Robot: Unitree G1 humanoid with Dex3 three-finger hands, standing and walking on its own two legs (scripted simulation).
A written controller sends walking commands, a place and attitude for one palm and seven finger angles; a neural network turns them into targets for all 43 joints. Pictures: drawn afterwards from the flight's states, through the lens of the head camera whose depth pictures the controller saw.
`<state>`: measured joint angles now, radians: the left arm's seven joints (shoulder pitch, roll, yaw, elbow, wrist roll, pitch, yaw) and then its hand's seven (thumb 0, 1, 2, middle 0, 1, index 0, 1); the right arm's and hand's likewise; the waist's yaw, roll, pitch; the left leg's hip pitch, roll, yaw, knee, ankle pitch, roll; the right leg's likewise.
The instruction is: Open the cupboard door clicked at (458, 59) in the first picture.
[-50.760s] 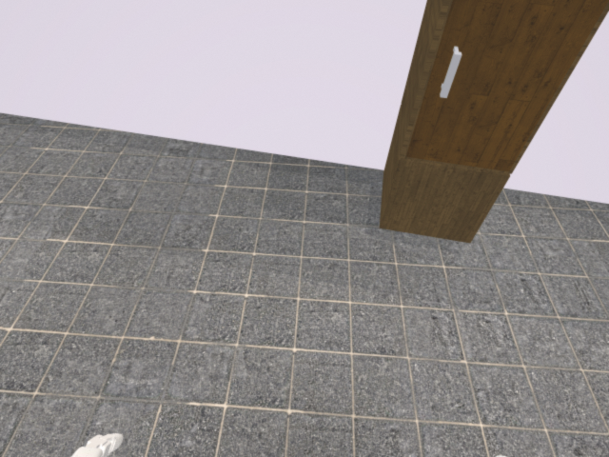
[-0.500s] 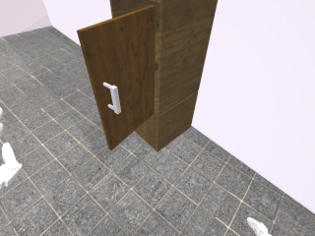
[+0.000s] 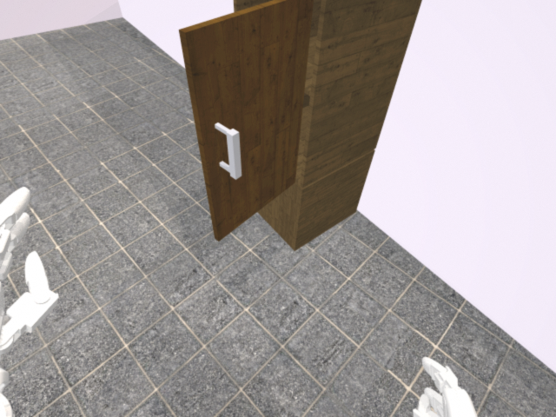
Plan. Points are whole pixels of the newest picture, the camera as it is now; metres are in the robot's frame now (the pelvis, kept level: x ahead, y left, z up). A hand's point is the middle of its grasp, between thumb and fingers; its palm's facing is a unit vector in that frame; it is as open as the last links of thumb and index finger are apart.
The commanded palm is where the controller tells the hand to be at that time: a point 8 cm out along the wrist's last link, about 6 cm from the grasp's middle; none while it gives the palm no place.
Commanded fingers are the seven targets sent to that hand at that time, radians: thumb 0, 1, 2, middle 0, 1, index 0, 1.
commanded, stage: stop stepping back and stand still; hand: left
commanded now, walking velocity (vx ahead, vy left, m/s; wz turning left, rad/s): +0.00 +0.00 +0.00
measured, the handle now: (228, 151) +0.65 +0.17 -0.01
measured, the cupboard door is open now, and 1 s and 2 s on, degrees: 100 100 100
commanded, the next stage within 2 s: let the arm hang, fingers relaxed in 0.58 s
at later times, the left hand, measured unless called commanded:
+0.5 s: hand out of the picture +0.16 +0.29 +0.16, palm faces +0.42 -0.78 -0.46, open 7.4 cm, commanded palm +0.10 +0.33 +0.18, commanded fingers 0.00 0.90 0.90 -0.20 -0.30 -0.20 -0.30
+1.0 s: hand out of the picture +0.02 +0.19 -0.17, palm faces +0.04 -0.98 -0.17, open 7.1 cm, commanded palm none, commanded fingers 0.00 0.90 0.90 -0.20 -0.30 -0.20 -0.30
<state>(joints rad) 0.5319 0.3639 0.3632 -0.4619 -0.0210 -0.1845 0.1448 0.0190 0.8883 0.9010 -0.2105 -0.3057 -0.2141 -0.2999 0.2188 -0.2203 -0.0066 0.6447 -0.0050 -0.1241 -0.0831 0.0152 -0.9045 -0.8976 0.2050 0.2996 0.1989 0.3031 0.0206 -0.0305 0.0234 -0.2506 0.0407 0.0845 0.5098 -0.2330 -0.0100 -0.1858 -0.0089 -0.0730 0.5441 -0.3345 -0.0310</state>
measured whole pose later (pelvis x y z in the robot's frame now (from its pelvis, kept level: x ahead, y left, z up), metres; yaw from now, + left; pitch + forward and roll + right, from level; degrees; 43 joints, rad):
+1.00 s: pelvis -0.04 +0.01 +0.00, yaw +2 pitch -1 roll -1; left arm 0.28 0.18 0.01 0.83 0.02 0.06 0.02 0.00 0.96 0.90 -0.21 -0.30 -0.21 -0.30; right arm 0.23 -0.24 0.00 0.93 -0.03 0.03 0.01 0.01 -0.91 -0.90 0.20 0.30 0.20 0.30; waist -0.02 -0.03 0.07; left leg -0.35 0.03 0.04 0.57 -0.20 0.01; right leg -0.26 -0.02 -0.11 0.57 -0.30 -0.02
